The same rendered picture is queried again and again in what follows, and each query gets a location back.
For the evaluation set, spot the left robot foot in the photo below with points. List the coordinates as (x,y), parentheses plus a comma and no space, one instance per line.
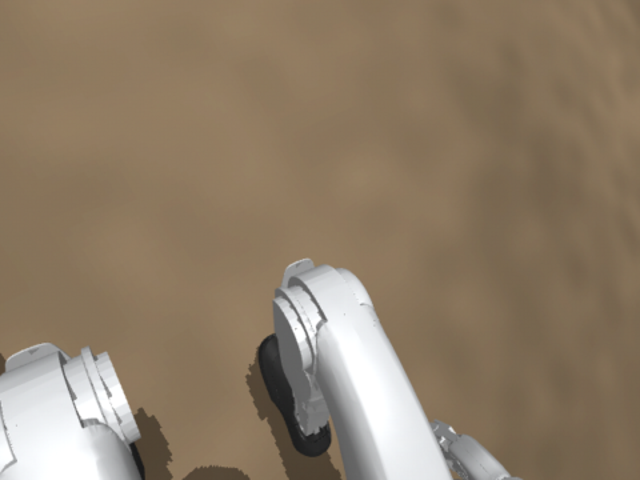
(138,460)

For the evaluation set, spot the right robot hand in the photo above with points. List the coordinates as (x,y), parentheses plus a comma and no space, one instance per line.
(466,456)

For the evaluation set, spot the right robot foot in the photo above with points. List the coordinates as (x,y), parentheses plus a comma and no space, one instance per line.
(281,395)

